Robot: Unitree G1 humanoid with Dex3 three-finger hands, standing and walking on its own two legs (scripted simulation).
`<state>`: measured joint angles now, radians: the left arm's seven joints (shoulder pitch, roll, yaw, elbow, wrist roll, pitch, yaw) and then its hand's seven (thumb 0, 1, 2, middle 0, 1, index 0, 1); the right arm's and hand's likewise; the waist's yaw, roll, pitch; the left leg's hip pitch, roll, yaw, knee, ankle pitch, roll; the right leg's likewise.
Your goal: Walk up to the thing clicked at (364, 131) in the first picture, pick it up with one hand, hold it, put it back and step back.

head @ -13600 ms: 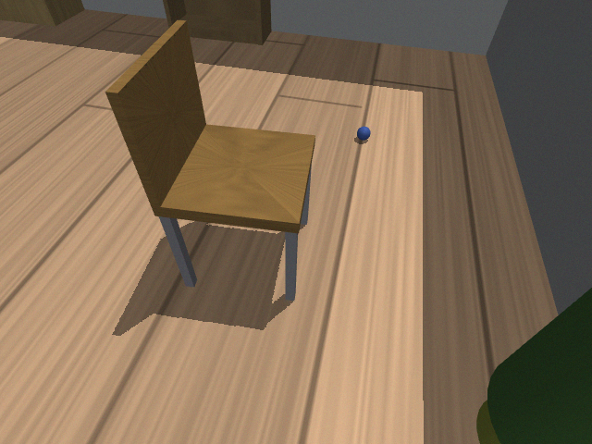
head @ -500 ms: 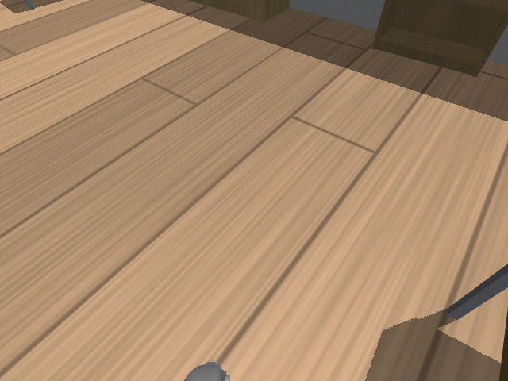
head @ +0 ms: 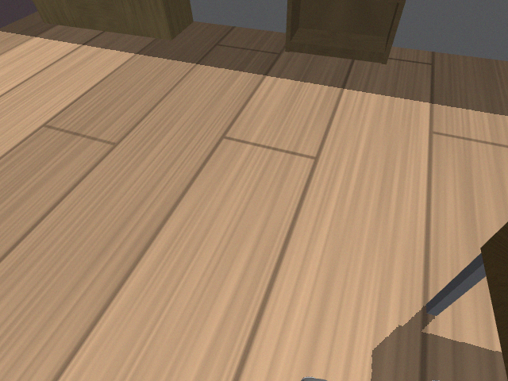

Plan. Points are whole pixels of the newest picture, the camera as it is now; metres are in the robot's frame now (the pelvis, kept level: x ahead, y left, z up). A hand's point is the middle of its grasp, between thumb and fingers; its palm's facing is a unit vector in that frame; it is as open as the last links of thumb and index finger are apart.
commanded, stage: walk up
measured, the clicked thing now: out of the picture +0.93 -1.54 -0.71
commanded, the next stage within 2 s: stand in 1.70 s
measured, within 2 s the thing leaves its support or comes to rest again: neither
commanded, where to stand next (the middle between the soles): +0.11 +0.03 m, yaw -11 degrees
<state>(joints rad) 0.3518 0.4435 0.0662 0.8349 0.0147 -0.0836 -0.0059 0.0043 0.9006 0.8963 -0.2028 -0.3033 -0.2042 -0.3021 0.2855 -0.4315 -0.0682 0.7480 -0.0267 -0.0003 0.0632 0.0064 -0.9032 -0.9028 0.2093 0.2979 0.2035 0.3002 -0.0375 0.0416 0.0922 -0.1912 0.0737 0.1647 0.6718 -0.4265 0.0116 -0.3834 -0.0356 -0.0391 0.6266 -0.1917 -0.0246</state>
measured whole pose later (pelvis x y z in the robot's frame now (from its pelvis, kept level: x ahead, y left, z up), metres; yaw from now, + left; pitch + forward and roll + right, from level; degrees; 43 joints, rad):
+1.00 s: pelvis +0.03 +0.05 +0.01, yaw -13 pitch -3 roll +1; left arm 0.14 0.37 0.02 1.02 0.01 0.00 -0.02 0.01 0.90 0.90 -0.20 -0.30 -0.20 -0.30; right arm 0.16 -0.38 -0.01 1.02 -0.01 -0.02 0.02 0.01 -0.90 -0.90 0.21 0.30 0.20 0.30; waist 0.00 0.00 0.07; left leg -0.26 0.06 0.03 0.59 -0.29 -0.03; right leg -0.28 0.00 0.03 0.62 -0.29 0.00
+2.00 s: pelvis +0.06 +0.06 +0.03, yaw -13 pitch -2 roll +0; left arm 0.10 0.35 0.01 1.16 0.00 -0.01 -0.01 0.01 0.90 0.90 -0.20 -0.30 -0.20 -0.30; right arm 0.08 -0.35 -0.02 1.15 -0.01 -0.01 0.02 0.01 -0.91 -0.90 0.21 0.30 0.20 0.30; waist 0.00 0.00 0.06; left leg -0.12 0.03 0.04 0.32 -0.17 -0.01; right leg -0.12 -0.03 0.04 0.32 -0.16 0.03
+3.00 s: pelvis +0.07 +0.07 +0.03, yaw -12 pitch -2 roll +0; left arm 0.11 0.35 0.00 1.13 0.01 -0.01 0.00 0.00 0.90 0.90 -0.20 -0.30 -0.20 -0.30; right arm 0.10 -0.36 -0.01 1.13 -0.01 -0.01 0.01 0.01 -0.91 -0.90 0.21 0.30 0.20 0.30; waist 0.00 0.00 0.05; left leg -0.11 0.01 0.03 0.33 -0.19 0.00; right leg -0.10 -0.04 0.02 0.31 -0.18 0.04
